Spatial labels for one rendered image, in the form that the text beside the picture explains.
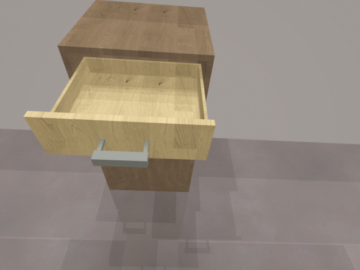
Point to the cabinet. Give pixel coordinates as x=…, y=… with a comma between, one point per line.
x=151, y=32

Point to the handle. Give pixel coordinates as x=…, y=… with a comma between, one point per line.
x=120, y=158

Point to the drawer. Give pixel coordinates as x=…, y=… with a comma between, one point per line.
x=128, y=102

